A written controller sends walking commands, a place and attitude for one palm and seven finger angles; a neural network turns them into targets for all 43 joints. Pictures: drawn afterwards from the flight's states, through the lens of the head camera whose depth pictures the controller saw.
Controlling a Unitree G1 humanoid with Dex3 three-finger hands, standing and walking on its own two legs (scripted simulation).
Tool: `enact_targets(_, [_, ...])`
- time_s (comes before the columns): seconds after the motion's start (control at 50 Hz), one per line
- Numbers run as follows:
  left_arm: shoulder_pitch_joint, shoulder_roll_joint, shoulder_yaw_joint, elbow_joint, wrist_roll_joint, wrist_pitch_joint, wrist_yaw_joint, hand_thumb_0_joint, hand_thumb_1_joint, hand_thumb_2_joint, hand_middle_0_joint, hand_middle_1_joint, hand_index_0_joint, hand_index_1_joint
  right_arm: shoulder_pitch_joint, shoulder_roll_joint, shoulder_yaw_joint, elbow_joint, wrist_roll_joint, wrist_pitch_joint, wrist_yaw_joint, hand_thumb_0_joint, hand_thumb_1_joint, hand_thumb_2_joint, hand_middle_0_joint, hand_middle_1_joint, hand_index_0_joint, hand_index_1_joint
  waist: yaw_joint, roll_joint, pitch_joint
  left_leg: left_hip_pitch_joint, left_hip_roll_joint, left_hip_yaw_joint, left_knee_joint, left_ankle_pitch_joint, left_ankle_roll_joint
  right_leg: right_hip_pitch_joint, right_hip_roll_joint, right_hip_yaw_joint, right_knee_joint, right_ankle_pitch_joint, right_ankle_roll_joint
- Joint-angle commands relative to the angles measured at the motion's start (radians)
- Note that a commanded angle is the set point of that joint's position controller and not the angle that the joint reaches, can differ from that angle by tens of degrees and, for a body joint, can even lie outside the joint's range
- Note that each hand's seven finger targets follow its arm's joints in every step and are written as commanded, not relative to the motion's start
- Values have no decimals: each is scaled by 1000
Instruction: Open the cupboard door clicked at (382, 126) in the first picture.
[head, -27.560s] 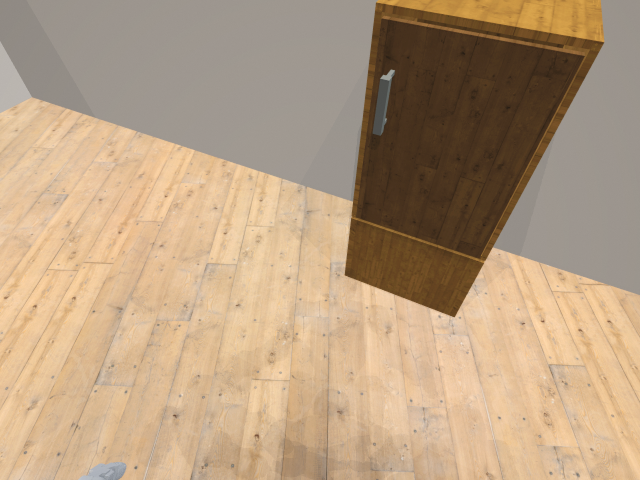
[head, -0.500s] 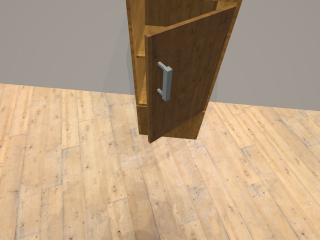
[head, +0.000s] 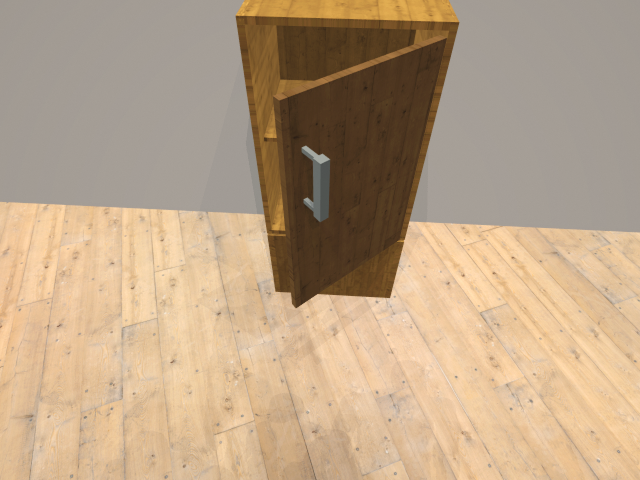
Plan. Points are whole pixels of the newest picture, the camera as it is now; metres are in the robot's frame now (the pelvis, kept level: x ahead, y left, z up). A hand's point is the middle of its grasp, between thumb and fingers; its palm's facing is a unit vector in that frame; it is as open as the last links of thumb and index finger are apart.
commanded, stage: let the arm hang, fingers relaxed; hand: left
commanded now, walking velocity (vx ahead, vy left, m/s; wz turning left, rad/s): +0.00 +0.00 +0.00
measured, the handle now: (314, 184) +0.61 +0.04 +0.01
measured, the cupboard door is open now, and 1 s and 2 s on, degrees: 42 42 42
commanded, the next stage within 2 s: look to check the result in 0.14 s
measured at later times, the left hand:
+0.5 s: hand out of the picture +0.00 +0.16 -0.17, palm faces +0.05 -0.98 -0.19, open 7.4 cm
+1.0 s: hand out of the picture +0.02 +0.17 -0.17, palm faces +0.04 -0.98 -0.20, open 7.4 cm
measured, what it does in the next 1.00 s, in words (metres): stands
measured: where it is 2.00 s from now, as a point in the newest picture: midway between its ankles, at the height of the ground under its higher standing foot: outside the picture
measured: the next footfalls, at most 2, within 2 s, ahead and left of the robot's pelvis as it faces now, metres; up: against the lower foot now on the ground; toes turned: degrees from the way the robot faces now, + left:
left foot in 1.80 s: +0.11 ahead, +0.10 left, +0.00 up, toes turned -29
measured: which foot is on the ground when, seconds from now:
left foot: down 0.00-1.00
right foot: down 0.00-1.00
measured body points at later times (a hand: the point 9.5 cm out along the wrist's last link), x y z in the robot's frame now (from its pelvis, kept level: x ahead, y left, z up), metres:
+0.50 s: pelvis +0.02 +0.00 +0.00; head +0.03 -0.01 +0.45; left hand +0.00 +0.22 -0.16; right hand +0.02 -0.22 -0.16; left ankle +0.05 +0.11 -0.74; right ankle -0.02 -0.11 -0.74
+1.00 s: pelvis +0.02 +0.00 +0.00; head +0.05 -0.01 +0.45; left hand +0.02 +0.22 -0.16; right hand +0.03 -0.23 -0.16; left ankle +0.05 +0.11 -0.74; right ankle -0.02 -0.11 -0.74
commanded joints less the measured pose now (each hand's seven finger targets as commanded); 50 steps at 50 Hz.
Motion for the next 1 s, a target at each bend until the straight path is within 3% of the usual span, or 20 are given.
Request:
enact_targets(0.0, [86,114,19,-16,1,-5,-2,0,900,900,-200,-300,-200,-300,58,-76,-10,-21,-1,-7,-4,0,-900,-900,200,300,200,300,9,23,75,24,81,-93,-91,-14,9,-89,-89,86,-139,6,-34])
enact_targets(0.16, [74,120,19,-18,-1,-11,-2,0,900,900,-200,-300,-200,-300,45,-93,-10,-24,1,-13,-7,0,-900,-900,200,300,200,300,9,-6,24,68,89,-95,-77,85,11,-42,-93,79,-138,88,-30])
enact_targets(0.34, [69,126,16,-10,-1,-10,-2,0,900,900,-200,-300,-200,-300,24,-104,-8,-18,3,-12,-8,0,-900,-900,200,300,200,300,7,-7,50,78,90,-95,-83,92,9,-41,-96,74,-158,91,-27])
enact_targets(0.86, [56,146,14,-7,-3,-15,-5,0,900,900,-200,-300,-200,-300,0,-130,-5,-16,4,-21,-11,0,-900,-900,200,300,200,300,11,0,25,109,94,-97,-95,149,9,3,-100,77,-170,154,-25])
enact_targets(0.98, [31,174,54,-55,6,19,-13,0,900,900,-200,-300,-200,-300,7,-158,-38,-44,2,2,-25,0,-900,-900,200,300,200,300,6,-17,38,91,126,-37,-12,83,7,-71,-92,126,-91,201,-40])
